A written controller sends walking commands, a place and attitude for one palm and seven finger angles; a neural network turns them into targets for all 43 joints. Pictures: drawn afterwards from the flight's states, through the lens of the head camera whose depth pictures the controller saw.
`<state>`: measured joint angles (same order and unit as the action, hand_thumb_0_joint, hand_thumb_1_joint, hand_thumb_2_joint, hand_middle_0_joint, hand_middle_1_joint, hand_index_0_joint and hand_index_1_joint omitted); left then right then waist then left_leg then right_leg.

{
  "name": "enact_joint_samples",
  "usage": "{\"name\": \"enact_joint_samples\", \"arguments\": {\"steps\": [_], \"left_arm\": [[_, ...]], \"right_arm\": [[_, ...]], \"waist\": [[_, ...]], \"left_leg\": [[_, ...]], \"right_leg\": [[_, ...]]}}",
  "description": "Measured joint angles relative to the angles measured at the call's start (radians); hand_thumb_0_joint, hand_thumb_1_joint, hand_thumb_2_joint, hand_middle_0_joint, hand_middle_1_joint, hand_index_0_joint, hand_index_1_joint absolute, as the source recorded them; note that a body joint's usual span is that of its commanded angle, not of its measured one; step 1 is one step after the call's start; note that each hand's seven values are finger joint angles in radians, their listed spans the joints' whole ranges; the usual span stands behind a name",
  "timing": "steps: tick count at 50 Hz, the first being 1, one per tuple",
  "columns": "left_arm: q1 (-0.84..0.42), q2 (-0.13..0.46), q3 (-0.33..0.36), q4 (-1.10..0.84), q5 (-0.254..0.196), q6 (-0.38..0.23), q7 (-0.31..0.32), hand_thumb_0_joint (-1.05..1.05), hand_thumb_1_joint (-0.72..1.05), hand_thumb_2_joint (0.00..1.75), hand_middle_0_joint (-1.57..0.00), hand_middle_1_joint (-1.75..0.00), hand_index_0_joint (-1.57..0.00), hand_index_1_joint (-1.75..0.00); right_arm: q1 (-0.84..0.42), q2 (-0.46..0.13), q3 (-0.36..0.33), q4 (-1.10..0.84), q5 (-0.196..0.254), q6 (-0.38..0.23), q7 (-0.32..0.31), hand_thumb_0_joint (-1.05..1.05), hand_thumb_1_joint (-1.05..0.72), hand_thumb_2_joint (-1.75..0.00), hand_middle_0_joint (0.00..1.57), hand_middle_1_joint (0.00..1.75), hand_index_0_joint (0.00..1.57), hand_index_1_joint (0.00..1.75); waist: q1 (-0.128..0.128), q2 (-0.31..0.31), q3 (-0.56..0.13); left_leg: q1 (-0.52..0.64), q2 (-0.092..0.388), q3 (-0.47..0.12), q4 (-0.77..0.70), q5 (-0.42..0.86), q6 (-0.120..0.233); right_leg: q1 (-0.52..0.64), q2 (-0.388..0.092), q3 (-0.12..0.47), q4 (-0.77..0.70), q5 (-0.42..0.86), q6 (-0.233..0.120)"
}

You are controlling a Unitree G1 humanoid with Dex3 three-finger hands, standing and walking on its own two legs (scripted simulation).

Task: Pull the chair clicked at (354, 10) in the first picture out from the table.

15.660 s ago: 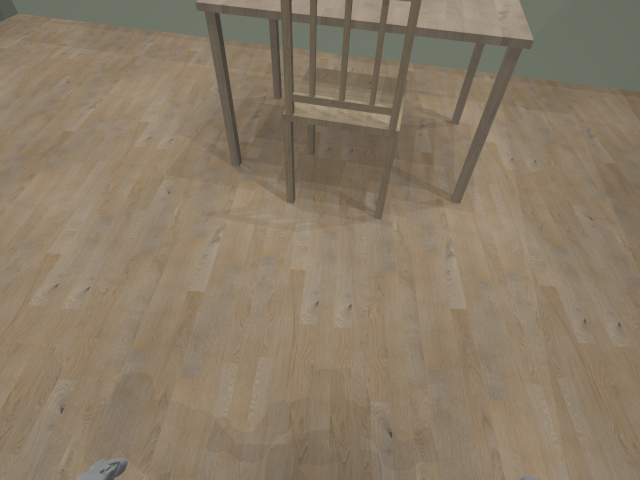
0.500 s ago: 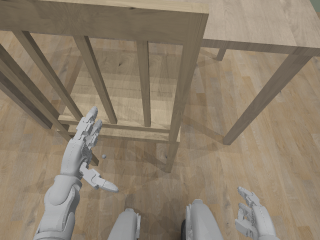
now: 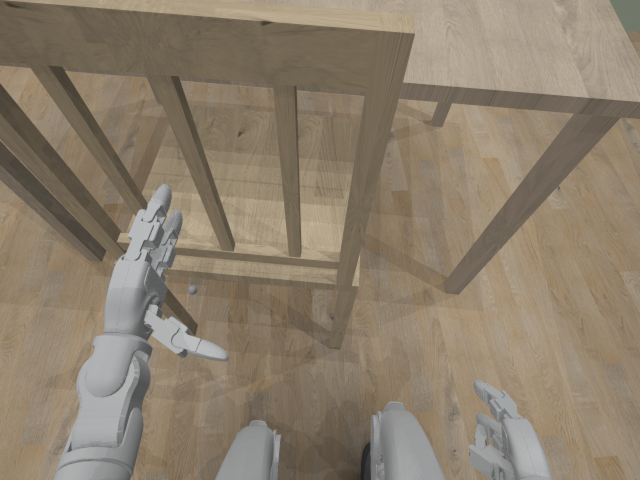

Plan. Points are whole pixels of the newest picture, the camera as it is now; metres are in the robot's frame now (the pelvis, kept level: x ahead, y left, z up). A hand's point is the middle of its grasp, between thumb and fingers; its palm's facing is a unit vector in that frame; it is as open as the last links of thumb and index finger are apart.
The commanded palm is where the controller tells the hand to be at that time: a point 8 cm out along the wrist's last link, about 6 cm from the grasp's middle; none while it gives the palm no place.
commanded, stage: aim the fingers beside a spindle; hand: left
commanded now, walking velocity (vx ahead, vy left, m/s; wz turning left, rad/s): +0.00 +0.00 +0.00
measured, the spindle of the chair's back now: (205, 183) +0.46 +0.16 +0.06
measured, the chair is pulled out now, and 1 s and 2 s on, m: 0.00 0.00 0.00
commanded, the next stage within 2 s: push the fingers through the gap in 0.62 s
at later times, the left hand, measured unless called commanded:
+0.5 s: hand (207, 312) +0.31 +0.14 +0.01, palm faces -0.13 -0.99 -0.01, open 16.9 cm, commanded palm +0.30 +0.20 +0.03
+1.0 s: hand (207, 273) +0.35 +0.15 +0.03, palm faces -0.05 -1.00 -0.06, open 16.9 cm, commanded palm +0.33 +0.20 +0.03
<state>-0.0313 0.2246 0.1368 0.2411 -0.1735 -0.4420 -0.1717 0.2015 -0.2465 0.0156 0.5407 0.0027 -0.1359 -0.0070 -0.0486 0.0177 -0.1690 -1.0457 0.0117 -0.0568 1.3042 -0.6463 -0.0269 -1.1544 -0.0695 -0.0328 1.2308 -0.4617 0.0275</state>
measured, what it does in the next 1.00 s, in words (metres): stands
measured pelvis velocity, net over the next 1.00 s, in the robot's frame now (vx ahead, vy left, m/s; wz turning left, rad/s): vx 0.00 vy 0.00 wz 0.00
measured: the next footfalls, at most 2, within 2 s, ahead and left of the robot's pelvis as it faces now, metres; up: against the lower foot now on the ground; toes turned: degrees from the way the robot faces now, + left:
none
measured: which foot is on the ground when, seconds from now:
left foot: down 0.00-1.00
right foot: down 0.00-1.00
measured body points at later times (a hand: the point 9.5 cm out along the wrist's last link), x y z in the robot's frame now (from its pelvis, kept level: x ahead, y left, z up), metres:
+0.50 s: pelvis +0.00 +0.00 +0.00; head +0.12 +0.01 +0.44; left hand +0.31 +0.20 +0.01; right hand +0.17 -0.24 -0.09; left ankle -0.01 +0.13 -0.62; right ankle +0.06 -0.14 -0.62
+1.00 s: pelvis +0.00 +0.00 -0.01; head +0.12 +0.00 +0.43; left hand +0.35 +0.20 +0.04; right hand +0.16 -0.25 -0.11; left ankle -0.01 +0.13 -0.62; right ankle +0.06 -0.14 -0.62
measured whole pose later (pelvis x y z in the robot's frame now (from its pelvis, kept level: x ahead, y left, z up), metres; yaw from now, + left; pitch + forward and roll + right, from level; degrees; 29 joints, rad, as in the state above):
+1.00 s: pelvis +0.00 +0.00 -0.01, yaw +0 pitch +23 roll -1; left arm -0.15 0.21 0.14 0.33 -0.16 -0.45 -0.14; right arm 0.19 -0.25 0.02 0.55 -0.01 -0.13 -0.01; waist -0.06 0.02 -0.16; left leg -1.08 0.01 -0.06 1.33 -0.65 -0.03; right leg -1.19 -0.07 -0.03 1.26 -0.47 0.03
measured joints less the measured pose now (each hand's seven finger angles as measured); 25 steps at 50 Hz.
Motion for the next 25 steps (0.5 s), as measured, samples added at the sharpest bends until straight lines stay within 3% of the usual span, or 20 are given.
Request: {"name": "enact_joint_samples", "arguments": {"steps": [3,7,12,16,20,25], "left_arm": [[-0.032,0.011,0.019,0.083,-0.011,0.043,-0.024,-0.01,-0.5,0.3,-0.07,-0.08,-0.06,-0.08],[0.01,-0.002,-0.014,0.081,-0.026,0.088,-0.061,-0.01,-0.5,0.3,-0.06,-0.08,-0.06,-0.08],[0.064,-0.028,-0.057,-0.037,-0.012,0.028,-0.029,-0.01,-0.5,0.3,-0.06,-0.08,-0.06,-0.08],[0.008,-0.012,-0.02,-0.018,0.008,-0.01,0.005,-0.01,-0.5,0.3,-0.07,-0.08,-0.06,-0.08],[-0.036,0.002,0.002,0.075,-0.001,0.038,-0.015,-0.01,-0.5,0.3,-0.07,-0.08,-0.06,-0.08],[0.045,-0.018,-0.038,0.039,-0.017,0.086,-0.05,-0.01,-0.5,0.3,-0.06,-0.08,-0.06,-0.08]], "right_arm": [[0.002,-0.005,0.006,-0.006,0.009,0.015,0.007,0.02,-0.91,-0.9,0.2,0.3,0.2,0.3],[0.008,-0.008,0.0,-0.022,0.015,0.014,0.001,0.02,-0.91,-0.9,0.21,0.3,0.2,0.3],[0.009,-0.004,-0.009,-0.013,0.001,-0.012,-0.011,0.02,-0.91,-0.9,0.2,0.3,0.2,0.3],[0.003,0.0,-0.004,0.002,-0.004,-0.006,-0.003,0.02,-0.91,-0.9,0.2,0.3,0.2,0.3],[0.003,-0.006,0.002,-0.007,0.005,0.015,0.01,0.02,-0.91,-0.9,0.2,0.3,0.2,0.3],[0.008,-0.004,-0.004,-0.03,0.01,0.016,0.005,0.02,-0.91,-0.9,0.2,0.3,0.2,0.3]], "waist": [[0.002,0.004,-0.007],[-0.001,0.009,0.004],[-0.003,0.004,0.016],[-0.001,-0.003,0.006],[0.001,0.003,-0.005],[-0.003,0.007,0.004]], "left_leg": [[-0.009,0.0,0.001,0.005,-0.002,0.0],[-0.008,0.002,0.004,0.002,-0.002,0.004],[0.006,0.0,0.005,-0.007,0.0,0.006],[0.003,-0.002,0.002,-0.003,-0.001,0.004],[-0.007,-0.001,0.001,0.004,-0.004,0.004],[0.003,0.002,0.008,-0.007,-0.004,0.007]], "right_leg": [[-0.01,0.001,0.001,0.004,-0.001,0.0],[-0.008,0.002,0.004,-0.002,0.002,0.003],[0.007,0.0,0.004,-0.012,0.003,0.006],[0.004,-0.001,0.002,-0.006,0.0,0.004],[-0.006,-0.001,0.001,0.0,-0.002,0.003],[0.002,0.003,0.007,-0.011,0.001,0.006]]}}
